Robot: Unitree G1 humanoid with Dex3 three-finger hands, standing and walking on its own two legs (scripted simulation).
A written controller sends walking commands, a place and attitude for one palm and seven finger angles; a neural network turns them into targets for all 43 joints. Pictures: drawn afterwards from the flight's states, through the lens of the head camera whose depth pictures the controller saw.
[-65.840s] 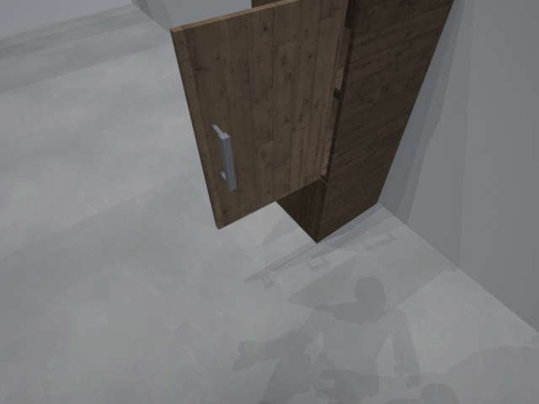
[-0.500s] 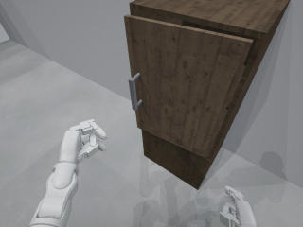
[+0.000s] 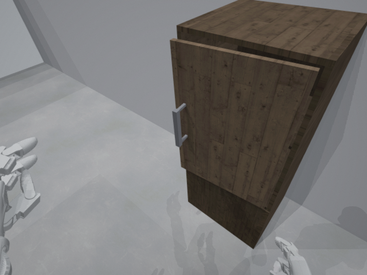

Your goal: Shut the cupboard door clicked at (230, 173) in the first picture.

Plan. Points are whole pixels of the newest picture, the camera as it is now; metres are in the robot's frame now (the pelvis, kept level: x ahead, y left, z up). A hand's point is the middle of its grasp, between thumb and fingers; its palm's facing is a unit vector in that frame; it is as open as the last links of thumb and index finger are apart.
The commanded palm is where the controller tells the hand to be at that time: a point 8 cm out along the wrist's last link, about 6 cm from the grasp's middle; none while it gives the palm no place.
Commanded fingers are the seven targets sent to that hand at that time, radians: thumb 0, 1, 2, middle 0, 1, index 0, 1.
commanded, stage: draw the hand back to the body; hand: left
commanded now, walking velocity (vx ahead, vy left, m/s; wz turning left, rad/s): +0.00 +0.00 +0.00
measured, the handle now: (180, 125) +0.63 +0.10 -0.05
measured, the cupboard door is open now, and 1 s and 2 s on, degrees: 6 6 6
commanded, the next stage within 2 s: step back with the hand held close in 0.34 s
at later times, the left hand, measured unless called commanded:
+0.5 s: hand (41, 198) +0.18 +0.26 +0.16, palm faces +0.46 -0.78 -0.42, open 7.4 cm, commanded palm +0.13 +0.29 +0.17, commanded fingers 0.00 0.90 0.90 -0.20 -0.30 -0.20 -0.30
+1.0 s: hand (11, 221) +0.14 +0.30 +0.15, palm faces +0.43 -0.76 -0.49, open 7.4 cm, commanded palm +0.08 +0.32 +0.17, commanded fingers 0.00 0.90 0.90 -0.20 -0.30 -0.20 -0.30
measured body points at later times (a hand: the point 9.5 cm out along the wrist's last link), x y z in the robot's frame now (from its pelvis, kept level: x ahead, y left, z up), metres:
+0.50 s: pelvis -0.01 +0.00 +0.00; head -0.04 -0.03 +0.45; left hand +0.15 +0.30 +0.19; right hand +0.16 -0.23 -0.09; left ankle -0.03 +0.11 -0.74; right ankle +0.00 -0.11 -0.74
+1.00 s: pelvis -0.06 +0.03 -0.02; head -0.07 +0.03 +0.43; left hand +0.12 +0.33 +0.18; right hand +0.10 -0.22 -0.09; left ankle -0.03 +0.11 -0.74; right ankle +0.00 -0.12 -0.74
